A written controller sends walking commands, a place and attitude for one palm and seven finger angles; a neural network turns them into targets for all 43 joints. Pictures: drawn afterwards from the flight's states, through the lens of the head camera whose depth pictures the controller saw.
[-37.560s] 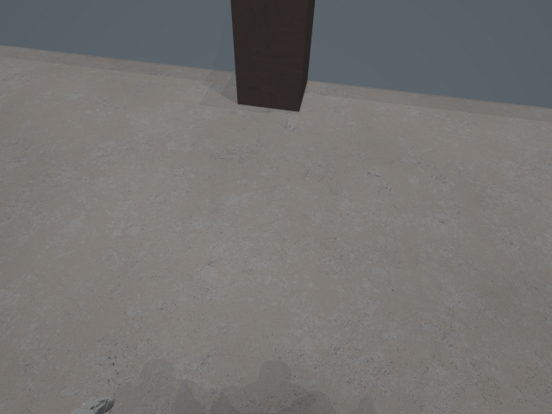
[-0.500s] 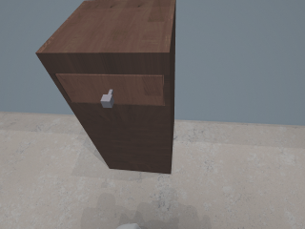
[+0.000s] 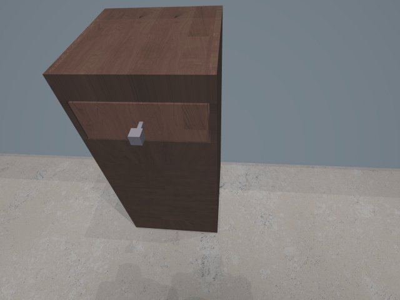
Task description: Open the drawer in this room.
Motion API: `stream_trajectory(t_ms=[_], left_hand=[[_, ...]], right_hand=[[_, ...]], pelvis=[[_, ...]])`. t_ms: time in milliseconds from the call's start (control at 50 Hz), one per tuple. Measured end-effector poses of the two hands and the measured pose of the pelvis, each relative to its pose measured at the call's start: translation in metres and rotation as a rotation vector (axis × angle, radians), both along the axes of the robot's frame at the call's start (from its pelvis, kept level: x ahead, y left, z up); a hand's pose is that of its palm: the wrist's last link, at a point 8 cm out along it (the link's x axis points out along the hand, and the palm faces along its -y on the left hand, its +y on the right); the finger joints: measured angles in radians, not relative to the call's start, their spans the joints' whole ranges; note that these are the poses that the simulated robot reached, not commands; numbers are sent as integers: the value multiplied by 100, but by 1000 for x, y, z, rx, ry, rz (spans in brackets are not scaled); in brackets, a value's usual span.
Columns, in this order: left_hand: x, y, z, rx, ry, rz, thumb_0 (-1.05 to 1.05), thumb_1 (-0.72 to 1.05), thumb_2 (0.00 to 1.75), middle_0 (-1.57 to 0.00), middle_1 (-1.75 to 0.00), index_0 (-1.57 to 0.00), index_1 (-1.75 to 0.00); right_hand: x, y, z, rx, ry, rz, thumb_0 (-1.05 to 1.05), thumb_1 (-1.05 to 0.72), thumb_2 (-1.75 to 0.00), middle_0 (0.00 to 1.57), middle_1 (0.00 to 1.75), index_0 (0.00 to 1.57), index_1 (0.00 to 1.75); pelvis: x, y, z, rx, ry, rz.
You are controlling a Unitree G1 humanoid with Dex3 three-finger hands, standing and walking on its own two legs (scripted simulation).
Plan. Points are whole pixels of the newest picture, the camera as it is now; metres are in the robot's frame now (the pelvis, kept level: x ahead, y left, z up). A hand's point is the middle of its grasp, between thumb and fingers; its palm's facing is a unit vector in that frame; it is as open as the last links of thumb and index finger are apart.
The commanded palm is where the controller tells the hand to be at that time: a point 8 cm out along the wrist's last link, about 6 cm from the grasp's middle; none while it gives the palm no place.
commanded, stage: look again from close up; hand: left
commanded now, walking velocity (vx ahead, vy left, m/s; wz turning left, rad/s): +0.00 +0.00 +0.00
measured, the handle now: (138, 132) +0.54 +0.20 +0.00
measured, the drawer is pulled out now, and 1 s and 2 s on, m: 0.00 0.00 0.00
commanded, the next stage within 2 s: raise the hand with hooked fingers in 0.48 s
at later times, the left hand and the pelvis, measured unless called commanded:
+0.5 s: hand out of the picture +0.01 +0.17 -0.16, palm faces +0.03 -0.98 -0.22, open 7.3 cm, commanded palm none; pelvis +0.02 +0.00 +0.01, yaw +0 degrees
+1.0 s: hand (120, 277) +0.18 +0.18 -0.05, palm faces -0.07 -0.35 -0.94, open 8.5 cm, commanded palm +0.16 +0.22 +0.00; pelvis -0.01 +0.02 -0.03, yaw -4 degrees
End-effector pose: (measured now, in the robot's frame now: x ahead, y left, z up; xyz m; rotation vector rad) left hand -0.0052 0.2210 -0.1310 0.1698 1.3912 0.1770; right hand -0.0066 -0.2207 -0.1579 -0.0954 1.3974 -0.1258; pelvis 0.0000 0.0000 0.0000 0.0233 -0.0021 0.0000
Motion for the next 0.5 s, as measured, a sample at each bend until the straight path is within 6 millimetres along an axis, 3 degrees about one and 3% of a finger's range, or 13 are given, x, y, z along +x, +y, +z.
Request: stream_trajectory(t_ms=[100,200,340,500], left_hand=[[8,3,1,-7,-7,5,2,93,90,-21,-30,-21,-30],[16,8,4,1,-16,-6,2,93,90,-21,-30,-20,-30],[22,9,5,8,-20,-5,1,93,90,-20,-30,-20,-30],[14,1,3,-6,14,13,1,93,90,-20,-30,-20,-30]], right_hand=[[-22,8,6,-2,67,-1,0,-91,-90,20,30,20,30],[-29,19,5,17,90,-11,0,-91,-90,20,30,20,30],[-21,31,4,45,79,-9,0,-91,-90,20,30,20,30],[-4,32,4,45,61,0,0,-91,-90,20,30,20,30]], pelvis=[[2,1,5,-2,-5,-11],[5,3,6,-3,-12,-11],[11,4,7,-3,-13,-8],[18,3,7,-3,-8,-6]])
